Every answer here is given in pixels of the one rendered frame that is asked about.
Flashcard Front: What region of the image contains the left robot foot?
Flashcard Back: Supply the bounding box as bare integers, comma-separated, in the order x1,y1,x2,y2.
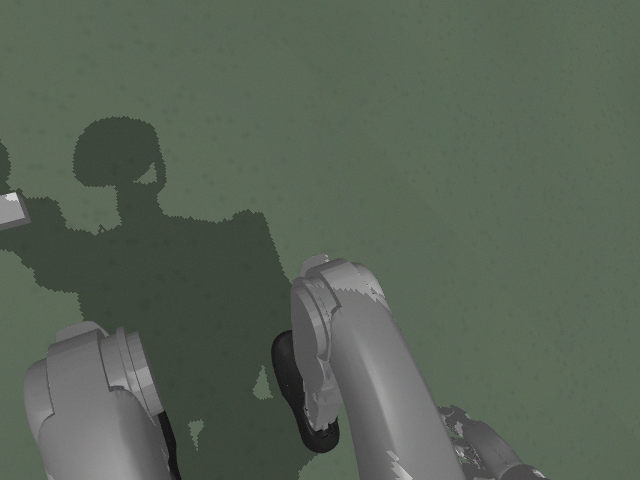
157,409,182,480

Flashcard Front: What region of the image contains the small box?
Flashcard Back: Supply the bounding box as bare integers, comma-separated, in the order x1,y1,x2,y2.
0,192,31,231

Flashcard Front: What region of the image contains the right robot hand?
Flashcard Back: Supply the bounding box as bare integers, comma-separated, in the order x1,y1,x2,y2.
437,405,524,480

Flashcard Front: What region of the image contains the right robot foot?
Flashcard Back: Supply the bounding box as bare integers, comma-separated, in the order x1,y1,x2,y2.
271,330,340,453

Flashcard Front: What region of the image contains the right robot arm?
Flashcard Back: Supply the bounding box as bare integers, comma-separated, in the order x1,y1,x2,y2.
500,464,550,480

